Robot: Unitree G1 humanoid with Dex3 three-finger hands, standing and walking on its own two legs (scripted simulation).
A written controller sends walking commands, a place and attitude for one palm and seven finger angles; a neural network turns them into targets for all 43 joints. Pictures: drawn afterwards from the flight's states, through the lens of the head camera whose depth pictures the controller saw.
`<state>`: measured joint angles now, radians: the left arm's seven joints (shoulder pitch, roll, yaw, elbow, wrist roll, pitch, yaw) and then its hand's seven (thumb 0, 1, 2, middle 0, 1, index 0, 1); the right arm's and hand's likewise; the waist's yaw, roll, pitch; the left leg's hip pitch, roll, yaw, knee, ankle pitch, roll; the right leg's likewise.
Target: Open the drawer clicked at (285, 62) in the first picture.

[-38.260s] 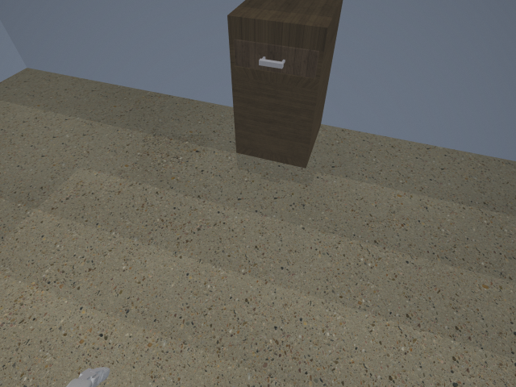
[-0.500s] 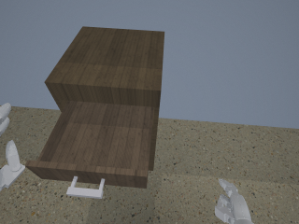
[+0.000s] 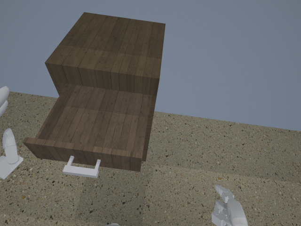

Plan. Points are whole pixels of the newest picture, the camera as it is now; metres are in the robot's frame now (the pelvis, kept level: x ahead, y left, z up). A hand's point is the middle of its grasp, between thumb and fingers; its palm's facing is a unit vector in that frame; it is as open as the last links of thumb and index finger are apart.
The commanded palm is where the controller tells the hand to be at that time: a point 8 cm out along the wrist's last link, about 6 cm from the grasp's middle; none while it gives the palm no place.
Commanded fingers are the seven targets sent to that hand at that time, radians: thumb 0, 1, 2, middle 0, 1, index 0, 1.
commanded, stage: step back with the hand held close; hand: left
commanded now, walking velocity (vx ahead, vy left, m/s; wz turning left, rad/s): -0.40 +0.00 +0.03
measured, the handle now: (83, 166) +0.32 +0.23 -0.15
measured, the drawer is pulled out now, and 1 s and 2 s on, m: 0.28 0.28 0.28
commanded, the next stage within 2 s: stop stepping back and stand still in 0.10 s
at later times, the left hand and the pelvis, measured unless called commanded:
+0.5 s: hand out of the picture +0.08 +0.21 +0.16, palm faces +0.41 -0.81 -0.41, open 7.4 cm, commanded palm +0.02 +0.24 +0.19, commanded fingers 0.00 0.90 0.90 -0.20 -0.30 -0.20 -0.30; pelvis -0.10 -0.04 +0.01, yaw +4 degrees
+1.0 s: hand out of the picture +0.07 +0.20 +0.17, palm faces +0.40 -0.79 -0.46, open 7.4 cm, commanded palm none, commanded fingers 0.00 0.90 0.90 -0.20 -0.30 -0.20 -0.30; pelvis -0.10 -0.05 +0.01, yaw +4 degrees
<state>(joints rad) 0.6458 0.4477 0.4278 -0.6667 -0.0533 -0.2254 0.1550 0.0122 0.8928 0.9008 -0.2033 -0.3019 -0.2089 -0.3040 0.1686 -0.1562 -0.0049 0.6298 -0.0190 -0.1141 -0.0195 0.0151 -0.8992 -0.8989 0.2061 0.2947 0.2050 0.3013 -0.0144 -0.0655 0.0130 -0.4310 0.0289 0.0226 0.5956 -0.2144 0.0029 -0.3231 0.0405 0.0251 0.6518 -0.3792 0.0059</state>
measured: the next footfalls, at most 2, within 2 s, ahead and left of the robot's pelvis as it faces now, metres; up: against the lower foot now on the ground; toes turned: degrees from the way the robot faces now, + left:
right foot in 0.02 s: -0.04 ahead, -0.12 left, +0.00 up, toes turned +4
left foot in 0.40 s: -0.06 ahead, +0.07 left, +0.00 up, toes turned +6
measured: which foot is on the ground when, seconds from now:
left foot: down 0.00-0.14, up 0.16-0.38, down 0.40-1.00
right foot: up 0.00-0.00, down 0.02-1.00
